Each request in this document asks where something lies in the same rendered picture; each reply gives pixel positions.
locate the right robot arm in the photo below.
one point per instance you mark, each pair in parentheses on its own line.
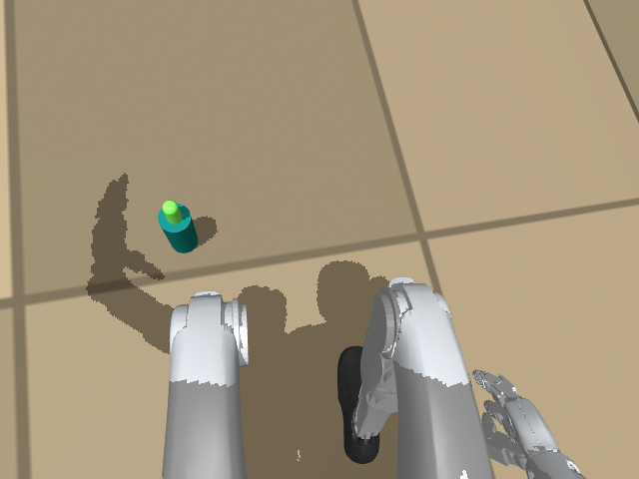
(552,465)

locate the right robot hand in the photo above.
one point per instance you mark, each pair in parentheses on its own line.
(521,421)

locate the bottle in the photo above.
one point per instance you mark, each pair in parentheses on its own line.
(177,224)

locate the right robot foot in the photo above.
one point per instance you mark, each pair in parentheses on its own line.
(348,386)

